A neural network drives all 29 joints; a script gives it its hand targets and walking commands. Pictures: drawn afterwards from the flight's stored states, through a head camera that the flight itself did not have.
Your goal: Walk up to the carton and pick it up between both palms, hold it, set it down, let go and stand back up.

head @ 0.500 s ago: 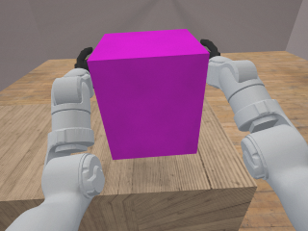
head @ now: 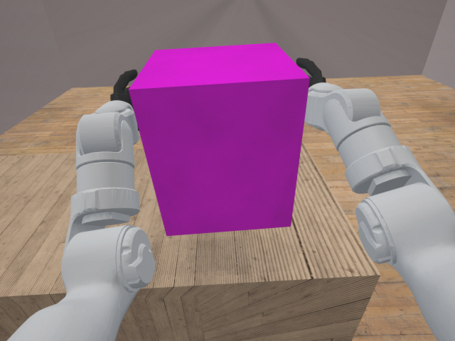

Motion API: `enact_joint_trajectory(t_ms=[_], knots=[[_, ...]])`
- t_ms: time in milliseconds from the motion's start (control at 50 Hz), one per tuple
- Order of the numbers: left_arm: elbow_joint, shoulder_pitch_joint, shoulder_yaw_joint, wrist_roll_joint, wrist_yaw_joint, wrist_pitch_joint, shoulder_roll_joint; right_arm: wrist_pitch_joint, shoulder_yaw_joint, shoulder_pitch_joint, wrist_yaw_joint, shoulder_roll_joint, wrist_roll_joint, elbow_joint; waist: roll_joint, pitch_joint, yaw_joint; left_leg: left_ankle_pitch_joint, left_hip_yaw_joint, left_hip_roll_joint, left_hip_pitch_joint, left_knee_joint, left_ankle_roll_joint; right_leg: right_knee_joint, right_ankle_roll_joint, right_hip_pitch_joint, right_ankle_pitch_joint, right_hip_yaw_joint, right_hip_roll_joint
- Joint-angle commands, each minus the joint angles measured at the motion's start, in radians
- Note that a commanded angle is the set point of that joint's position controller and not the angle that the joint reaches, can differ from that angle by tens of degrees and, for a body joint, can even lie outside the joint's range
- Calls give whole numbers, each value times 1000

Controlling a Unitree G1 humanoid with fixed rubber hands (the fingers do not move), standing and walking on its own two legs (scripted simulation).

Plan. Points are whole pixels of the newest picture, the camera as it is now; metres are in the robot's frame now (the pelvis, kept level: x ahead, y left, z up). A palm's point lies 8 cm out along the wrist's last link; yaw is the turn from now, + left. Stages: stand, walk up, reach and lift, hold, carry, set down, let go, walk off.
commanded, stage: hold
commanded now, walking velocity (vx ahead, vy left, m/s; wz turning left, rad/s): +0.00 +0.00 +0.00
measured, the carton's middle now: (222, 137) +0.38 +0.00 +0.26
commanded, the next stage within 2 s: none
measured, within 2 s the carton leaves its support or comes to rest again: neither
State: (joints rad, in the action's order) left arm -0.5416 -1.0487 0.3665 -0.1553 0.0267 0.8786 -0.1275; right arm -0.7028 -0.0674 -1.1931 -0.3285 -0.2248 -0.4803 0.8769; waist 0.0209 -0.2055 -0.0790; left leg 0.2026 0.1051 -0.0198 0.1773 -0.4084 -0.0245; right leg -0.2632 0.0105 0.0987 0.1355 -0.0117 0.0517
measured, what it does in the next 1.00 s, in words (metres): stands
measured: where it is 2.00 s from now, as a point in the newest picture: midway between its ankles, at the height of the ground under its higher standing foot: outside the picture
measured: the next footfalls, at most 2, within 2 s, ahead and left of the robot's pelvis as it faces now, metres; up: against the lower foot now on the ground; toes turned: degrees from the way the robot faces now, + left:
none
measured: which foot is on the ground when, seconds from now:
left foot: down 0.00-1.00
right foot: down 0.00-1.00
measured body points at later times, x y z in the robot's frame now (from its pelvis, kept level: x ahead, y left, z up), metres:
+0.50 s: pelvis +0.00 +0.00 +0.00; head -0.08 +0.01 +0.44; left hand +0.40 +0.16 +0.31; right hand +0.39 -0.15 +0.31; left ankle +0.01 +0.13 -0.75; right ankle +0.01 -0.12 -0.75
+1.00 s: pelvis +0.00 +0.00 +0.00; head -0.09 +0.02 +0.44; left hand +0.39 +0.15 +0.31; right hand +0.38 -0.15 +0.32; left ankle +0.01 +0.13 -0.75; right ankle +0.01 -0.12 -0.75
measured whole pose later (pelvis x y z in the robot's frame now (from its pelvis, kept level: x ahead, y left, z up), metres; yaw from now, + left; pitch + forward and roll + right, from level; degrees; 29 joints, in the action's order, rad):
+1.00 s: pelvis +0.00 +0.00 +0.00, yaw +0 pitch -2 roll -2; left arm -0.52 -1.03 0.36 -0.15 0.03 0.88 -0.12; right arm -0.71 -0.07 -1.18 -0.34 -0.22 -0.49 0.86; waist 0.02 -0.21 -0.08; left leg 0.21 0.11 -0.02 0.18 -0.41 -0.02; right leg -0.26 0.01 0.10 0.14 -0.02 0.05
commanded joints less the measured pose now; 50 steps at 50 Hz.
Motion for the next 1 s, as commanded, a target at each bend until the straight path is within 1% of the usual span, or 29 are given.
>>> enact_joint_trajectory(t_ms=[0, 20, 40, 60, 120, 140, 180, 200, 220, 260, 320, 340, 360, 380, 420, 440, 480, 500, 520, 540, 560, 600, 640, 660, 720, 740, 760, 840, 980], knots=[[145, -824, -312, 150, -119, -81, 628, 34, -104, -822, 163, 692, -173, -328, 41, -342, 14, -202, -38, 55, -72, 43, -40, 2, -42, -113, -133, -13, 36], [174, -851, -343, 165, -118, -86, 641, 35, -89, -812, 166, 689, -166, -319, 57, -364, -13, -202, -34, 47, -71, 47, -48, -1, -34, -114, -130, -13, 39], [158, -841, -338, 166, -114, -85, 642, 44, -96, -835, 168, 697, -176, -346, 64, -373, 4, -226, -37, 52, -73, 35, -48, -1, -34, -115, -159, -17, 35], [190, -854, -344, 179, -113, -89, 647, 45, -107, -843, 166, 704, -179, -375, 48, -426, -5, -280, -36, 52, -96, 19, -49, -15, -39, -153, -222, -14, 38], [148, -848, -325, 170, -115, -86, 625, 40, -108, -854, 161, 689, -177, -366, 37, -400, 2, -252, -39, 57, -94, 22, -46, -9, -46, -144, -199, -13, 39], [131, -826, -317, 155, -119, -83, 620, 28, -81, -799, 160, 671, -166, -301, 48, -339, -17, -233, -40, 54, -96, 33, -51, -3, -42, -124, -192, -14, 37], [144, -821, -303, 154, -125, -87, 607, 35, -100, -803, 161, 689, -172, -326, 22, -374, 4, -225, -39, 55, -78, 40, -43, -5, -46, -142, -189, -13, 37], [144, -825, -312, 164, -124, -87, 620, 42, -111, -847, 161, 696, -180, -373, 18, -395, 7, -247, -39, 58, -75, 30, -41, -6, -44, -152, -205, -11, 39], [127, -821, -306, 158, -123, -85, 613, 37, -101, -835, 160, 695, -177, -355, 20, -368, 5, -251, -39, 59, -77, 31, -42, -4, -48, -142, -209, -10, 39], [152, -837, -329, 166, -122, -91, 638, 39, -87, -815, 160, 680, -168, -348, 50, -378, -10, -238, -37, 52, -80, 37, -56, -6, -40, -131, -185, -9, 41], [193, -805, -369, 183, -118, -83, 662, 50, -121, -816, 157, 673, -192, -426, 92, -437, -20, -320, -34, 57, -121, 4, -67, -18, -37, -156, -266, -15, 36], [186, -822, -362, 181, -119, -80, 654, 45, -103, -821, 152, 666, -182, -418, 84, -432, -28, -307, -32, 58, -126, 6, -65, -12, -41, -150, -249, -8, 38], [164, -803, -344, 169, -119, -77, 642, 45, -112, -838, 151, 674, -176, -428, 54, -409, -11, -274, -35, 62, -108, 10, -55, -7, -46, -147, -227, -9, 38], [115, -808, -308, 156, -120, -79, 616, 34, -101, -833, 152, 677, -159, -363, 13, -337, -3, -203, -38, 62, -82, 37, -37, 6, -52, -120, -168, -12, 32], [126, -821, -306, 161, -120, -90, 620, 44, -112, -856, 160, 709, -162, -376, -2, -380, 19, -187, -40, 56, -69, 50, -24, -1, -50, -128, -144, -16, 34], [151, -831, -322, 175, -118, -93, 622, 40, -107, -832, 160, 709, -163, -361, 4, -389, 0, -220, -39, 55, -86, 43, -31, -5, -49, -138, -185, -19, 34], [159, -804, -320, 165, -115, -85, 619, 45, -134, -830, 156, 694, -189, -403, 27, -414, 8, -307, -39, 59, -119, 10, -43, -12, -51, -152, -265, -18, 35], [188, -821, -330, 173, -116, -85, 615, 39, -135, -814, 152, 693, -195, -395, 27, -437, -5, -313, -39, 59, -128, 6, -47, -17, -51, -166, -272, -16, 38], [194, -829, -334, 171, -116, -84, 617, 38, -138, -811, 150, 699, -196, -404, 39, -422, 1, -301, -37, 62, -114, 6, -46, -14, -52, -158, -258, -16, 37], [202, -842, -355, 174, -115, -85, 628, 37, -121, -816, 151, 694, -193, -398, 57, -412, -16, -280, -36, 60, -109, 12, -51, -11, -50, -137, -235, -15, 37], [200, -830, -361, 183, -114, -81, 643, 39, -122, -821, 153, 690, -191, -403, 67, -401, -12, -295, -34, 56, -110, 10, -54, -15, -46, -135, -245, -14, 38], [150, -825, -334, 171, -117, -81, 626, 38, -116, -830, 155, 690, -176, -379, 28, -356, -6, -248, -36, 58, -84, 28, -44, -1, -47, -128, -208, -13, 34], [134, -808, -313, 156, -123, -80, 616, 33, -110, -811, 154, 681, -171, -351, 29, -354, 0, -229, -37, 54, -86, 39, -41, -2, -45, -139, -191, -15, 33], [138, -782, -323, 164, -126, -76, 629, 41, -121, -824, 151, 684, -172, -404, 17, -398, -1, -249, -38, 57, -91, 31, -40, -5, -45, -166, -220, -16, 36], [139, -808, -322, 160, -128, -83, 623, 36, -110, -810, 151, 691, -172, -367, 20, -367, -7, -234, -37, 58, -85, 37, -37, 1, -47, -144, -208, -21, 31], [187, -764, -398, 196, -130, -82, 678, 55, -154, -853, 143, 692, -202, -507, 49, -489, -19, -350, -34, 59, -125, -9, -45, -15, -43, -213, -327, -22, 39], [199, -766, -386, 185, -126, -82, 650, 41, -163, -824, 134, 687, -206, -485, 30, -436, -25, -378, -37, 62, -140, -11, -50, -19, -54, -183, -360, -9, 45], [200, -775, -379, 175, -131, -73, 656, 31, -141, -792, 142, 681, -193, -434, 46, -362, -21, -284, -33, 56, -108, 22, -47, 5, -49, -136, -204, -13, 37], [198, -835, -384, 192, -113, -81, 670, 33, -123, -824, 162, 694, -190, -391, 60, -381, -5, -252, -29, 46, -92, 28, -48, 2, -41, -111, -153, -15, 44]])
